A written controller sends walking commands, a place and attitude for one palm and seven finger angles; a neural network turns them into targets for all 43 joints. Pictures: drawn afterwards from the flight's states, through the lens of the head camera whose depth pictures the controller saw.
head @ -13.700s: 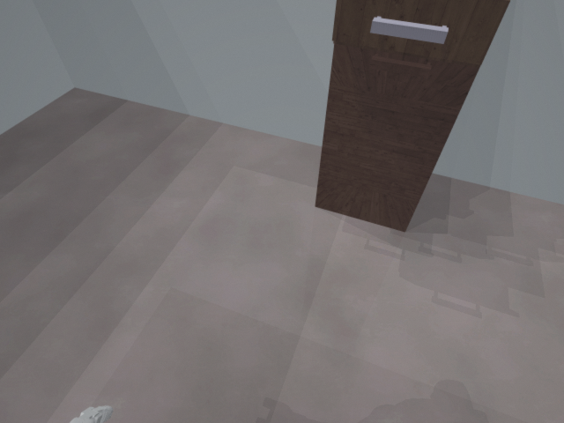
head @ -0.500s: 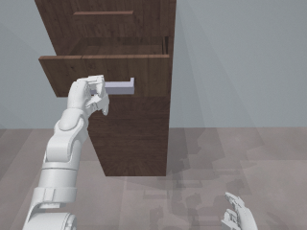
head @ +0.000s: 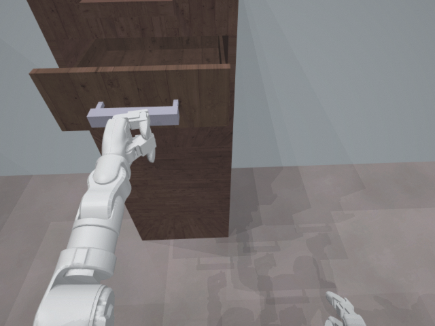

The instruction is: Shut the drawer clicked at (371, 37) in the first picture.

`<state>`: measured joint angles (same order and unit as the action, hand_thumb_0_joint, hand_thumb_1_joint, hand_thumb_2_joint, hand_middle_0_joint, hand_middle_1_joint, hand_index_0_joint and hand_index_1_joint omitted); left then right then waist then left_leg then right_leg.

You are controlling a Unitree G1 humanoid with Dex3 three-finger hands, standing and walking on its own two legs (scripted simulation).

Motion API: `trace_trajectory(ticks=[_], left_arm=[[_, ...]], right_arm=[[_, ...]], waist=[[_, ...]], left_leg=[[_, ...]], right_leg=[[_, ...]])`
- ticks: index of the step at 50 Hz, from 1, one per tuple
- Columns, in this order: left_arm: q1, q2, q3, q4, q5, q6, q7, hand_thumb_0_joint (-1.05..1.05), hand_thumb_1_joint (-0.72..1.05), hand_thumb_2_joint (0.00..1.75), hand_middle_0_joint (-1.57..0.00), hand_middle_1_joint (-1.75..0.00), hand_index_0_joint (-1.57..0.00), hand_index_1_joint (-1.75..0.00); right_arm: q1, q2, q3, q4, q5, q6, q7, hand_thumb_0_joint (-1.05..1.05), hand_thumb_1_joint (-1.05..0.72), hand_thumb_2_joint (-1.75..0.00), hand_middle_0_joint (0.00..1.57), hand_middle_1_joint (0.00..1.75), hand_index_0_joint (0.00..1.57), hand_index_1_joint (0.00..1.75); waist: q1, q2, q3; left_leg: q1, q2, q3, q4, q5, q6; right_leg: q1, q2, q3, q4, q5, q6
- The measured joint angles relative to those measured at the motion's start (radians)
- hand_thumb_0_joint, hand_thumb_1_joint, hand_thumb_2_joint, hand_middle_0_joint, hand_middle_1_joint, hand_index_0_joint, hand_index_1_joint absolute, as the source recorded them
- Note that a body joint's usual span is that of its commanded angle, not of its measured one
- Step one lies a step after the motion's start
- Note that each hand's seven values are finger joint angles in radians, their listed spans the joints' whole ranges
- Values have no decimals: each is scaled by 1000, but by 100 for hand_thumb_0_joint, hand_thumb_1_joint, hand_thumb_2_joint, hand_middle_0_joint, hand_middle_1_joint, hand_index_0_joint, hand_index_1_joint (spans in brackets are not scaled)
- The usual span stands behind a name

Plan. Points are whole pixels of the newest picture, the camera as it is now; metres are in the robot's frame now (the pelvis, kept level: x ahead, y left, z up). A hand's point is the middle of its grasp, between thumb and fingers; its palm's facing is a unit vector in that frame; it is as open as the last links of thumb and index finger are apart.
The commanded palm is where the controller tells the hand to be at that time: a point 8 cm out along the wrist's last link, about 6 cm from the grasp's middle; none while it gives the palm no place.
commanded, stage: bring the fist close to the handle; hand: left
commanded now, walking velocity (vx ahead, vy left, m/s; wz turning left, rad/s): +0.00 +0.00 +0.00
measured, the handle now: (136, 110) +0.49 +0.20 +0.15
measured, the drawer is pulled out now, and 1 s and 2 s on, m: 0.15 0.12 0.00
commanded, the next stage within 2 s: push the drawer shut in 0.34 s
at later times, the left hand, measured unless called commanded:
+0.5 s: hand (152, 136) +0.41 +0.15 +0.15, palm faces +0.09 -1.00 -0.01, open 3.3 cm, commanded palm +0.39 +0.20 +0.15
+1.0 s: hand (149, 125) +0.44 +0.16 +0.15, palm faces +0.08 -1.00 -0.01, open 3.1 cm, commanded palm +0.44 +0.21 +0.15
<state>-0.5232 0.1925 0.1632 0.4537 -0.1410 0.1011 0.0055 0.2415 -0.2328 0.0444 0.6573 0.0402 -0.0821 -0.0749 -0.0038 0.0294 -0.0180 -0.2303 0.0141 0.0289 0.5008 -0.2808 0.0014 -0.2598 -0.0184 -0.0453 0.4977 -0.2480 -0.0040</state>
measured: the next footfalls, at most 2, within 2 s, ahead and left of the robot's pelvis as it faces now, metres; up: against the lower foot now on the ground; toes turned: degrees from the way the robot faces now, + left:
none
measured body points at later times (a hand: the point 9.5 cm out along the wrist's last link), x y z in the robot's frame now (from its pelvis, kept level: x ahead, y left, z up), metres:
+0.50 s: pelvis +0.00 -0.01 +0.00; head +0.00 -0.02 +0.45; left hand +0.40 +0.20 +0.16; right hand +0.13 -0.25 -0.10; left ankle -0.01 +0.12 -0.74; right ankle +0.01 -0.12 -0.74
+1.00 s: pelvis -0.03 +0.00 -0.01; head +0.01 -0.01 +0.44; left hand +0.43 +0.21 +0.16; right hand +0.07 -0.25 -0.13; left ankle -0.01 +0.12 -0.74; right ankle +0.01 -0.12 -0.74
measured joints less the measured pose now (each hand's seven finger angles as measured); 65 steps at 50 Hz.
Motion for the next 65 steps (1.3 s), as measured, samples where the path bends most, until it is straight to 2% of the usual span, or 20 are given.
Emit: trace_trajectory(ticks=[7, 16, 24, 32, 40, 47, 53, 65], left_arm=[[1, 6, 16, 19, 0, -65, -7, 2, 90, 90, -140, -160, -140, -160], [-8, 21, 29, 52, -6, -58, -15, 2, 89, 90, -140, -160, -140, -160], [-44, 30, 29, 93, -10, -85, -27, 2, 90, 90, -140, -160, -140, -160], [-101, 43, 35, 177, -8, -106, -52, 0, 83, 91, -140, -160, -140, -160], [-213, 70, 39, 337, -2, -162, -64, -1, 76, 92, -140, -160, -140, -160], [-325, 101, 57, 506, 11, -238, -66, 0, 75, 93, -140, -160, -140, -160], [-395, 142, 89, 618, 25, -292, -76, 1, 77, 94, -140, -160, -140, -160], [-517, 226, 141, 770, 54, -344, -77, 0, 79, 95, -140, -160, -140, -160]], right_arm=[[27, -4, -12, 5, -1, -6, 6, 1, -90, -89, 20, 30, 21, 30], [26, -10, -11, 0, 4, -1, 3, 1, -90, -89, 20, 30, 21, 30], [13, -11, -10, -6, 5, -12, -1, 1, -90, -89, 20, 30, 21, 30], [10, -10, -5, 1, 3, -9, -4, 1, -90, -89, 20, 30, 21, 30], [23, -8, -2, 18, 1, -18, 0, 1, -90, -89, 20, 30, 21, 30], [57, -11, -2, 39, -5, -37, 10, 0, -90, -89, 20, 30, 21, 30], [97, -19, -3, 55, -12, -47, 18, 0, -90, -89, 20, 30, 21, 30], [168, -48, -14, 75, -30, -45, 25, 0, -90, -89, 20, 30, 21, 30]], waist=[[-8, 3, -6], [-11, 7, -8], [-8, 6, -6], [-8, 2, -7], [-16, -3, -4], [-38, -4, -3], [-68, -4, -6], [-127, -3, -8]], left_leg=[[-13, 6, 8, 5, -2, -2], [-19, 10, 5, 7, 1, -5], [-35, 11, -2, 15, 2, -6], [-57, 8, -14, 31, 0, -6], [-103, 3, -27, 60, 2, -4], [-156, -1, -28, 88, 4, 0], [-196, 2, -20, 108, 3, 3], [-282, 5, -11, 140, 1, 8]], right_leg=[[-17, 6, 8, 6, 1, -3], [-21, 10, 5, 4, 5, -6], [-33, 10, -1, 8, 5, -8], [-47, 7, -13, 18, 2, -7], [-83, 1, -25, 37, 5, -6], [-134, -3, -25, 61, 9, -4], [-175, -1, -17, 76, 14, -1], [-259, 2, -7, 96, 23, 4]])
